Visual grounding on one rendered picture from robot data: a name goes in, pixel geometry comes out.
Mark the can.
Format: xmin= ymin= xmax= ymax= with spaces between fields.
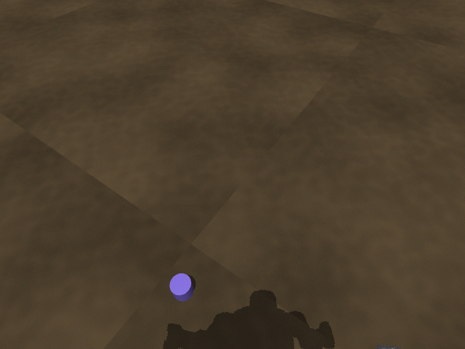
xmin=169 ymin=273 xmax=193 ymax=302

